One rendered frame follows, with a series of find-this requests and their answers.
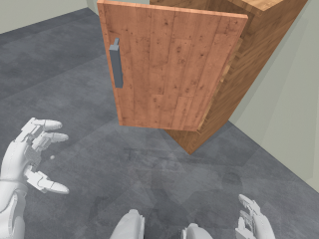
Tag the left robot shin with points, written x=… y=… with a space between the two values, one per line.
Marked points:
x=134 y=211

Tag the right robot hand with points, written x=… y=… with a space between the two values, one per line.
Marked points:
x=258 y=225

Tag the handle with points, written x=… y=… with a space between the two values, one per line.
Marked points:
x=115 y=56

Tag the robot left forearm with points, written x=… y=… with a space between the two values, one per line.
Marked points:
x=12 y=205

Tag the left robot hand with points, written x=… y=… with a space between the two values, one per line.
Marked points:
x=19 y=154

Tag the robot shin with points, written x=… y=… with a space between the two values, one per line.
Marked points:
x=134 y=211
x=192 y=225

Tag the cupboard door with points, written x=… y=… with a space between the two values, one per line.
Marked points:
x=172 y=60

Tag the right robot shin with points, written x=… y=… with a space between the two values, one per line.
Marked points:
x=192 y=225

